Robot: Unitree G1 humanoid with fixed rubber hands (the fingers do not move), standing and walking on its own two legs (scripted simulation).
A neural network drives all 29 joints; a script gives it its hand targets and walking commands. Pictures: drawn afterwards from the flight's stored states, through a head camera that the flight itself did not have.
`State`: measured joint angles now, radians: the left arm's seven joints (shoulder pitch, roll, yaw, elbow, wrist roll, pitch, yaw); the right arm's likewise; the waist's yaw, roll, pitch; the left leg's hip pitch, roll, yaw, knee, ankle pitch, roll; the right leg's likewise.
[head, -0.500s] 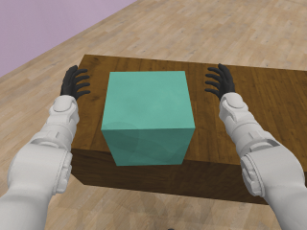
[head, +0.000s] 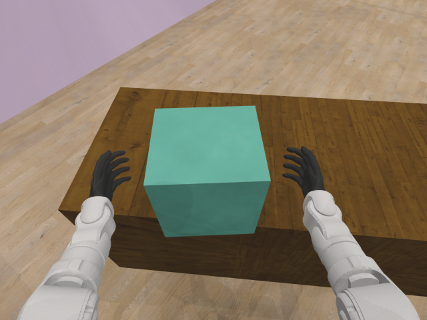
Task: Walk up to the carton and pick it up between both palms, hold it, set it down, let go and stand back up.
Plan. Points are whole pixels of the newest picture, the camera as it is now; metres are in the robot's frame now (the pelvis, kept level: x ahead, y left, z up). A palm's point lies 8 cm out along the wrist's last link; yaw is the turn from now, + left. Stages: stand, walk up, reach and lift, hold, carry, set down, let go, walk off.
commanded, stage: set down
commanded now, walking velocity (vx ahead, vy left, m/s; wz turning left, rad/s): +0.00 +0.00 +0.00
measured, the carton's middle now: (207, 175) +0.46 +0.01 -0.05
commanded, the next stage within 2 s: let go in 1.92 s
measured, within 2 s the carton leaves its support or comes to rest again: neither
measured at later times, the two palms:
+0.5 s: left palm (96, 234) +0.30 +0.23 -0.01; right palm (311, 224) +0.31 -0.19 -0.02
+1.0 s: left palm (96, 279) +0.23 +0.23 -0.05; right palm (322, 276) +0.22 -0.20 -0.06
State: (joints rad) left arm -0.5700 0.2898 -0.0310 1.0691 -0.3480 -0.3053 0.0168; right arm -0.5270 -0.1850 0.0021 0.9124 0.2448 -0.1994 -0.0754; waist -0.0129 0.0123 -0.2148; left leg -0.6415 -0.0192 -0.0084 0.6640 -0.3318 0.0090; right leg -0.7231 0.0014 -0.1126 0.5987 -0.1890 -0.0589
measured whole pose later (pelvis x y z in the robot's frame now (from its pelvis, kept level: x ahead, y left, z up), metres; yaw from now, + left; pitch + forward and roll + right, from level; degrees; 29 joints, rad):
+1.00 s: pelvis +0.01 +0.00 +0.01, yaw -1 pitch +4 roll +0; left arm -0.01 0.24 0.00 0.77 -0.18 -0.31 0.01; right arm -0.01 -0.12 0.05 0.88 0.14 -0.45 -0.02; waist 0.01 -0.02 0.02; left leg -0.31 0.00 0.00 0.61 -0.36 0.00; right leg -0.42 0.02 -0.10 0.58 -0.23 -0.06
